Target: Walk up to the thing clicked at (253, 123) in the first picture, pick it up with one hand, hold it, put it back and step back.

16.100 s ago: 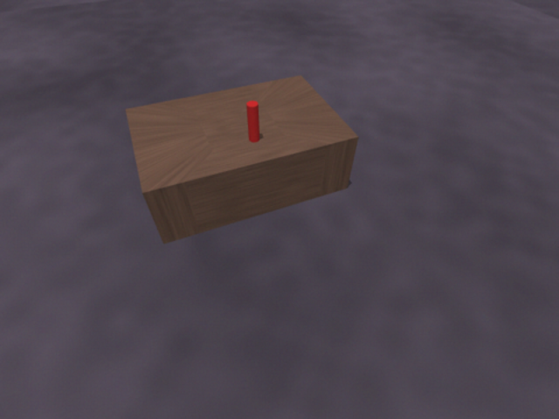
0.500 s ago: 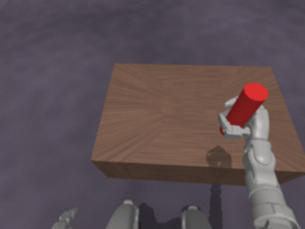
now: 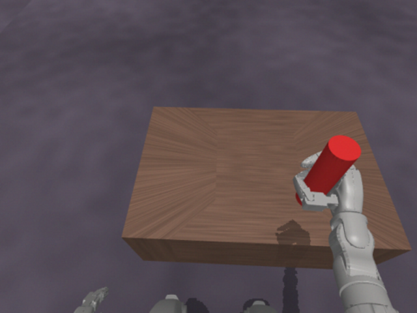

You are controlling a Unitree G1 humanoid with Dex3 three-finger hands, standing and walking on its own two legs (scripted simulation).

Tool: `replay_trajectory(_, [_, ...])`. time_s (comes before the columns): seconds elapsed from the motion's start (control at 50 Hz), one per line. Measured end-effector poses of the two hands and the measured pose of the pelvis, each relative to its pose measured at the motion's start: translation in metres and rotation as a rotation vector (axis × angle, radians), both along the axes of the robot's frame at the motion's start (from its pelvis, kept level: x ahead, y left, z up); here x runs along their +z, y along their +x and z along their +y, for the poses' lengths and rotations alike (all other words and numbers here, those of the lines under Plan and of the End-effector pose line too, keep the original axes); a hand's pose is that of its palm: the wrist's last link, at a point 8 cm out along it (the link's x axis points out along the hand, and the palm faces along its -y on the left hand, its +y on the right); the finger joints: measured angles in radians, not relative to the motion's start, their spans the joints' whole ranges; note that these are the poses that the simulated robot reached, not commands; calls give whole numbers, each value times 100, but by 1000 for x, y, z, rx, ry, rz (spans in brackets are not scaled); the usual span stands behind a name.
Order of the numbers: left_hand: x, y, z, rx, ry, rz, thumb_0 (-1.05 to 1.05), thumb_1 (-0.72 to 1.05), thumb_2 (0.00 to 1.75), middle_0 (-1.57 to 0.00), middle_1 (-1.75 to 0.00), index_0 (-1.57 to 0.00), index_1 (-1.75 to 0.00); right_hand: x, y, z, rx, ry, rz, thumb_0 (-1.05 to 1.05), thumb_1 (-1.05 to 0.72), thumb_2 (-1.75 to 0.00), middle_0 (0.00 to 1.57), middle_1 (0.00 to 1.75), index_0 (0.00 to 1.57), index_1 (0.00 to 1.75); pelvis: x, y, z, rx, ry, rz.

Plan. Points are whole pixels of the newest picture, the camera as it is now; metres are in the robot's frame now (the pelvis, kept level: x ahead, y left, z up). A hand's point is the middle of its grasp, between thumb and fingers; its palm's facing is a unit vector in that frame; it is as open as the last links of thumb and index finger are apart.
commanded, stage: lift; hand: right
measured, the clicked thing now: (322, 176) +0.35 -0.18 +0.07
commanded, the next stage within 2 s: hold in 0.24 s
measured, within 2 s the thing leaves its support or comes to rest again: neither
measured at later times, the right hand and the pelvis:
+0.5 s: hand (318, 185) +0.34 -0.18 +0.06, palm faces +0.11 +0.99 +0.00, open 6.4 cm; pelvis +0.00 -0.01 +0.01, yaw +0 degrees
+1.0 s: hand (319, 185) +0.34 -0.17 +0.07, palm faces +0.11 +0.99 +0.00, open 6.4 cm; pelvis +0.00 +0.00 +0.02, yaw +0 degrees
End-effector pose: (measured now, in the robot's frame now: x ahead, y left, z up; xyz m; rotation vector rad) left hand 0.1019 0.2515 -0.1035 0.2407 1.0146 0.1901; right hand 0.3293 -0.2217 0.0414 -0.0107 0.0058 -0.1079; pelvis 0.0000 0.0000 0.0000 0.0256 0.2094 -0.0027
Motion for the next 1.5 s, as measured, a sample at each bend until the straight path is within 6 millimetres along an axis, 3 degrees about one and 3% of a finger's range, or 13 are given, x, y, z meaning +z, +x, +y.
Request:
replay_trajectory(0.7, [18,16,-13,-20,-10,-53,1,89,91,-20,-30,-20,-31,22,-18,-4,-3,4,-15,-2,3,-121,93,116,96,117,15,4,-5,-2,-1,-63])
replay_trajectory(1.5, [25,20,-4,-22,-6,-71,1,89,91,-20,-30,-20,-30,28,-23,3,3,13,-2,-2,3,-121,93,116,96,117,21,4,3,-5,-9,-88])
